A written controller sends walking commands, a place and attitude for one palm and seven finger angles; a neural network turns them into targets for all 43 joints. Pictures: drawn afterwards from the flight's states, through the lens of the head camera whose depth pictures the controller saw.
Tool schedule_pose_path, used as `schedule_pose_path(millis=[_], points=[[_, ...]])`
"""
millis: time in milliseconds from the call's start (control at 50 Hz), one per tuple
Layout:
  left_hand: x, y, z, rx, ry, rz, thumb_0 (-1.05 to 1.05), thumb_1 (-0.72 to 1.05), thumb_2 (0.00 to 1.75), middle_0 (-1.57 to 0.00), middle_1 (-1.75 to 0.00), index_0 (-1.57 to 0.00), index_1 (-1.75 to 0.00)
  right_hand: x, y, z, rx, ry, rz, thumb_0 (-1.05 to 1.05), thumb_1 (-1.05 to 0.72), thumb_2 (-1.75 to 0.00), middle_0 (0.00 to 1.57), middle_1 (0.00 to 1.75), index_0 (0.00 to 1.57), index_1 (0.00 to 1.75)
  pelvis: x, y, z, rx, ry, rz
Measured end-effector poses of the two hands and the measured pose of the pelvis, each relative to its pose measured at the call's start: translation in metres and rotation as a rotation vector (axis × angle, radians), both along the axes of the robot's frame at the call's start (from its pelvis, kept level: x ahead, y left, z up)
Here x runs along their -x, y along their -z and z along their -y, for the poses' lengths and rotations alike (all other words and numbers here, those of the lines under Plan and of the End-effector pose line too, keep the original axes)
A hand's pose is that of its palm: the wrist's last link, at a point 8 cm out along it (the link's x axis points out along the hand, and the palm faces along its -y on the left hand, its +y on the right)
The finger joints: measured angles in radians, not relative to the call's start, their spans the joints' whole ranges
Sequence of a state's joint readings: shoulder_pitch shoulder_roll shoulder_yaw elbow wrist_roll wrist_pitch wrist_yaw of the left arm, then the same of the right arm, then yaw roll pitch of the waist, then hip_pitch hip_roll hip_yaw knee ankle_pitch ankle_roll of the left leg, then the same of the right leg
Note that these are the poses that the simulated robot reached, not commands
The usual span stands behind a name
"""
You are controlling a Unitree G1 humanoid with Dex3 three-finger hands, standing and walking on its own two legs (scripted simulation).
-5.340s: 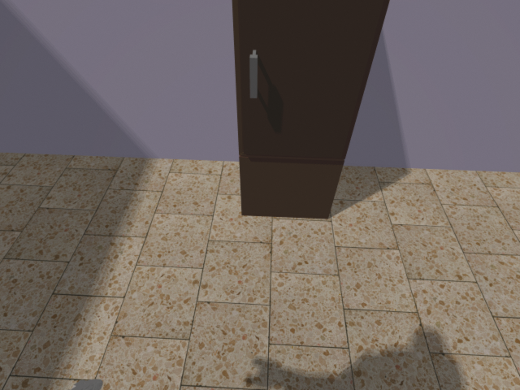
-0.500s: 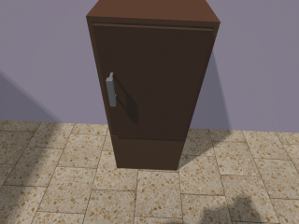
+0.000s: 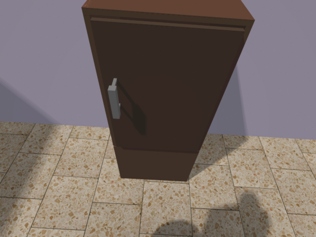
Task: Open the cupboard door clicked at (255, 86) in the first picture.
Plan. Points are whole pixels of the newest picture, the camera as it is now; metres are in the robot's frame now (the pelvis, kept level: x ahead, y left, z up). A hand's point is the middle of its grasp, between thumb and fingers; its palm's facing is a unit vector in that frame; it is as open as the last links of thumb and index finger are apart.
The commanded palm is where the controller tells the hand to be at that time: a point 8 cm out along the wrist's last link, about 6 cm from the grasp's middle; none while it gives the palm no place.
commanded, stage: come to a stop and stand still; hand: left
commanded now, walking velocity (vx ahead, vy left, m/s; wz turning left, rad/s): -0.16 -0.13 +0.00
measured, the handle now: (115, 98) +0.52 +0.19 +0.02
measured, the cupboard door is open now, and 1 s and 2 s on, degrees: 0 0 0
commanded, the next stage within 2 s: look again from close up in 0.70 s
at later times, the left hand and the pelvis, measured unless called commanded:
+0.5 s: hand out of the picture +0.03 +0.14 -0.16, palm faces +0.04 -0.98 -0.20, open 7.2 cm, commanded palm none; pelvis -0.02 -0.04 +0.02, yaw +1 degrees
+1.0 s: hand out of the picture -0.04 +0.14 -0.16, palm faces +0.06 -0.98 -0.20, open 7.4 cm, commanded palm none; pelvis -0.03 -0.03 +0.01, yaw +2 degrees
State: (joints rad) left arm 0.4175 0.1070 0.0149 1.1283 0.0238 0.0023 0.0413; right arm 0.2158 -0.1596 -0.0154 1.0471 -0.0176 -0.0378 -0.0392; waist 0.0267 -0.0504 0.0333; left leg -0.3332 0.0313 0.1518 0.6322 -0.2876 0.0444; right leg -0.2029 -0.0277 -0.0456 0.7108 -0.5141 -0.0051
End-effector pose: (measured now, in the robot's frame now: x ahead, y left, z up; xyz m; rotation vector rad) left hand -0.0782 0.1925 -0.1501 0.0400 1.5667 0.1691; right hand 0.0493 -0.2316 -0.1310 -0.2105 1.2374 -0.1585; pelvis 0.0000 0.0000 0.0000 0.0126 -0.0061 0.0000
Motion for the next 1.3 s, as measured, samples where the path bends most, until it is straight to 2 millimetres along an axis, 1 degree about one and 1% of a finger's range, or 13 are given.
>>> schedule_pose_path(millis=[100, 200, 300, 380, 460, 540, 660, 780, 860, 920, 1120, 1200, 1300], points=[[-0.042, -0.01, -0.008, -0.037, 0.041, 0.078, 0.0, 0.91, 0.9, -0.2, -0.3, -0.19, -0.3, -0.016, -0.002, -0.004, -0.034, -0.002, 0.031, 0.01, -0.93, -0.9, 0.2, 0.3, 0.2, 0.29, 0.005, -0.007, 0.007, -0.001, 0.003, -0.006], [-0.079, -0.018, -0.011, -0.114, 0.074, 0.219, 0.0, 0.91, 0.9, -0.2, -0.3, -0.19, -0.3, -0.013, 0.008, 0.013, -0.064, 0.01, 0.032, 0.0, -0.93, -0.9, 0.21, 0.3, 0.21, 0.3, 0.013, -0.004, 0.024, -0.009, -0.002, -0.008], [-0.096, -0.028, -0.005, -0.136, 0.101, 0.29, 0.0, 0.92, 0.9, -0.2, -0.3, -0.19, -0.3, 0.003, 0.008, 0.029, -0.076, 0.034, -0.009, 0.0, -0.93, -0.9, 0.21, 0.3, 0.2, 0.29, 0.015, -0.008, 0.036, 0.001, -0.014, -0.008], [-0.101, -0.026, 0.002, -0.115, 0.107, 0.313, 0.0, 0.92, 0.9, -0.2, -0.3, -0.19, -0.3, 0.022, 0.004, 0.035, -0.062, 0.046, -0.038, 0.0, -0.93, -0.9, 0.2, 0.3, 0.2, 0.29, 0.016, -0.009, 0.04, 0.012, -0.013, -0.006], [-0.1, -0.022, 0.005, -0.095, 0.095, 0.309, 0.0, 0.93, 0.9, -0.2, -0.3, -0.2, -0.3, 0.046, -0.002, 0.035, -0.045, 0.045, -0.084, 0.0, -0.93, -0.9, 0.2, 0.3, 0.2, 0.29, 0.019, -0.012, 0.042, 0.009, -0.01, 0.011], [-0.091, -0.025, 0.006, -0.086, 0.088, 0.292, 0.0, 0.94, 0.9, -0.2, -0.3, -0.2, -0.3, 0.069, -0.006, 0.03, -0.056, 0.037, -0.136, 0.0, -0.92, -0.9, 0.2, 0.3, 0.2, 0.29, 0.023, -0.018, 0.043, 0.008, -0.014, 0.013], [-0.062, -0.026, 0.009, -0.077, 0.076, 0.23, 0.0, 0.93, 0.9, -0.2, -0.3, -0.2, -0.3, 0.094, -0.005, 0.019, -0.088, 0.035, -0.195, 0.0, -0.91, -0.9, 0.2, 0.3, 0.2, 0.29, 0.027, -0.021, 0.044, 0.007, -0.022, 0.012], [-0.03, -0.024, 0.019, -0.051, 0.068, 0.148, 0.0, 0.92, 0.9, -0.2, -0.3, -0.19, -0.3, 0.107, -0.004, 0.01, -0.111, 0.037, -0.227, 0.0, -0.91, -0.9, 0.2, 0.3, 0.2, 0.29, 0.029, -0.02, 0.043, 0.007, -0.026, 0.009], [-0.019, -0.023, 0.015, -0.061, 0.072, 0.139, 0.0, 0.91, 0.9, -0.2, -0.3, -0.2, -0.3, 0.101, 0.001, 0.016, -0.095, 0.044, -0.181, 0.01, -0.91, -0.9, 0.21, 0.3, 0.2, 0.3, 0.031, -0.015, 0.039, 0.017, -0.035, 0.003], [-0.02, -0.02, 0.009, -0.073, 0.06, 0.155, 0.0, 0.91, 0.9, -0.2, -0.3, -0.2, -0.3, 0.09, 0.002, 0.02, -0.073, 0.047, -0.14, 0.01, -0.91, -0.9, 0.21, 0.3, 0.2, 0.29, 0.028, -0.012, 0.034, 0.025, -0.039, 0.008], [-0.051, -0.019, -0.01, -0.082, 0.062, 0.282, 0.0, 0.91, 0.9, -0.2, -0.3, -0.2, -0.3, 0.053, -0.005, 0.012, -0.036, 0.015, -0.005, 0.01, -0.92, -0.9, 0.2, 0.3, 0.2, 0.29, 0.031, -0.012, 0.017, 0.021, -0.026, 0.042], [-0.052, -0.021, -0.019, -0.087, 0.071, 0.299, 0.0, 0.92, 0.9, -0.2, -0.3, -0.2, -0.3, 0.05, -0.008, 0.008, -0.034, 0.008, 0.018, 0.01, -0.93, -0.9, 0.2, 0.3, 0.2, 0.29, 0.037, -0.013, 0.011, 0.02, -0.022, 0.047], [-0.042, -0.022, -0.026, -0.085, 0.079, 0.286, 0.0, 0.92, 0.9, -0.2, -0.3, -0.19, -0.3, 0.058, -0.01, 0.001, -0.037, 0.007, 0.012, 0.01, -0.93, -0.9, 0.2, 0.3, 0.2, 0.29, 0.044, -0.015, 0.004, 0.019, -0.02, 0.048]])
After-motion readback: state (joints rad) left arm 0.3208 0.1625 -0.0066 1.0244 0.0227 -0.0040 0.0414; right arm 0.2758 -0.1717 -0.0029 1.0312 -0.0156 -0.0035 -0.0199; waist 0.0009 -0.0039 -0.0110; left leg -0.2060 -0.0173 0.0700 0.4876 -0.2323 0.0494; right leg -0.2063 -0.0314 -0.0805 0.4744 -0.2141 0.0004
